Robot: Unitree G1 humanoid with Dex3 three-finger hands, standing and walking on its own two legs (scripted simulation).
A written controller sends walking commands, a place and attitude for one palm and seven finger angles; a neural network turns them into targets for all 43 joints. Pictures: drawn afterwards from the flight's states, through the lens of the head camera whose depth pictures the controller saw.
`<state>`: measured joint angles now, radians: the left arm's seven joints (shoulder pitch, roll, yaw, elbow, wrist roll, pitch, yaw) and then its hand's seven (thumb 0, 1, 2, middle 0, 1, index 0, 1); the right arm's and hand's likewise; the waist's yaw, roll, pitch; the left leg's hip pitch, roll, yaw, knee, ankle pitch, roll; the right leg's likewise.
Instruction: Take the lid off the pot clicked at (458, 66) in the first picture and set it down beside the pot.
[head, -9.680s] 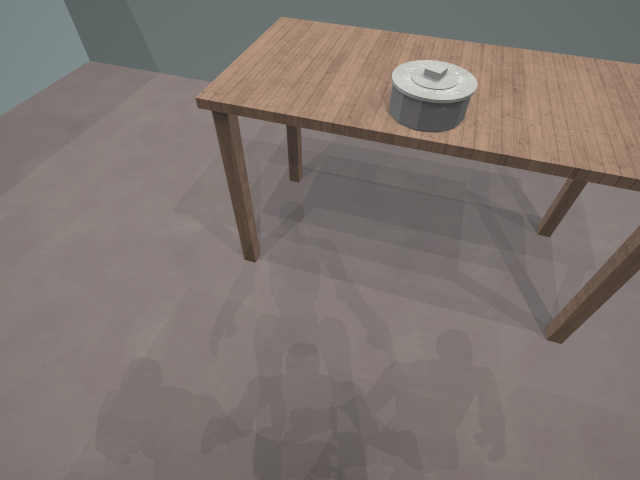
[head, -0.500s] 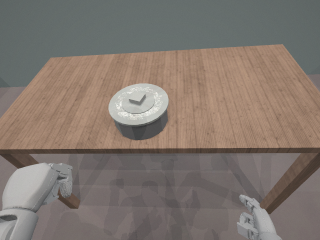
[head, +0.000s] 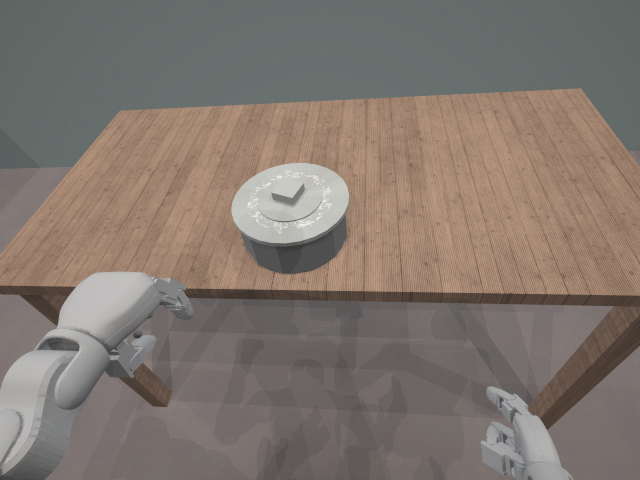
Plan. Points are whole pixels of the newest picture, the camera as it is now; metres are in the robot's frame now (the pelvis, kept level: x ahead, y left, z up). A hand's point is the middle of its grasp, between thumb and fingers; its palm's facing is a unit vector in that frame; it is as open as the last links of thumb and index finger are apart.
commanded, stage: reach forward and open the fingers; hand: left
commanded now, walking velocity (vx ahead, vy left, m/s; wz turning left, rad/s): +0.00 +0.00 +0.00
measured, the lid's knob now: (288, 191) +0.54 +0.13 +0.05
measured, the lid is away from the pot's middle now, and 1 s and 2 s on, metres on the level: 0.00 0.00 0.00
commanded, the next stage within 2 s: move the open hand above the knob in 0.36 s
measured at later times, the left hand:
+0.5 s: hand (147, 279) +0.30 +0.25 +0.12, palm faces -0.15 -0.08 -0.98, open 10.1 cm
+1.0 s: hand (189, 230) +0.37 +0.22 +0.13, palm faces -0.16 -0.06 -0.98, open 10.1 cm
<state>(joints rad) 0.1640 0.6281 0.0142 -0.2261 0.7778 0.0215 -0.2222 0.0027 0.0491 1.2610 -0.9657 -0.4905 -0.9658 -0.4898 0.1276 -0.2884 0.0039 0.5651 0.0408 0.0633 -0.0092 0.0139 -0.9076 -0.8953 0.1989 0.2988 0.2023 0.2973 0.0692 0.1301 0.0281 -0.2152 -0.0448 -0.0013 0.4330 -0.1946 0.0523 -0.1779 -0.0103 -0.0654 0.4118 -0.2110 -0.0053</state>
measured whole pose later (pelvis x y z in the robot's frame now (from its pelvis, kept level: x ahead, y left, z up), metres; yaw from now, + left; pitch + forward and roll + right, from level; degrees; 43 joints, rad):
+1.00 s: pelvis +0.01 +0.00 +0.00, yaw +0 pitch +1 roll +0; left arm -0.43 0.57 -0.16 0.15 0.82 0.21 -0.31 0.00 -0.30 1.44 -0.84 -0.08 -0.84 -0.08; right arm 0.13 -0.28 0.03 0.57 0.07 0.10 0.03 0.01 -0.91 -0.90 0.20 0.30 0.20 0.30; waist 0.03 0.11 0.01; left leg -0.25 -0.07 0.00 0.45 -0.21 0.06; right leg -0.23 -0.03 -0.06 0.47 -0.25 0.00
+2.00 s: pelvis +0.03 +0.00 +0.00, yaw +0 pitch +6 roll +0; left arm -0.96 0.38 -0.33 0.77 0.87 0.27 -0.29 0.00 -0.29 1.44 -0.84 -0.08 -0.84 -0.08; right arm 0.20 -0.28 0.02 0.66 0.07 0.13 0.00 0.01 -0.91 -0.90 0.20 0.30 0.20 0.30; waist -0.06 0.09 -0.03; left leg -0.33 -0.06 0.01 0.47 -0.24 0.06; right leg -0.32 -0.03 -0.05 0.50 -0.28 0.00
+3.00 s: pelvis +0.03 +0.00 +0.00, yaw -2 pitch +8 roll +0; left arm -1.06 0.38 -0.28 0.97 0.89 0.26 -0.26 0.00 -0.29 1.44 -0.84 -0.08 -0.84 -0.08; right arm 0.26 -0.28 0.01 0.69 0.07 0.11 -0.02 0.01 -0.91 -0.89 0.20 0.30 0.20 0.30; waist -0.09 0.07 -0.06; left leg -0.36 -0.06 0.03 0.46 -0.24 0.06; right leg -0.35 -0.02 -0.03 0.48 -0.27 0.00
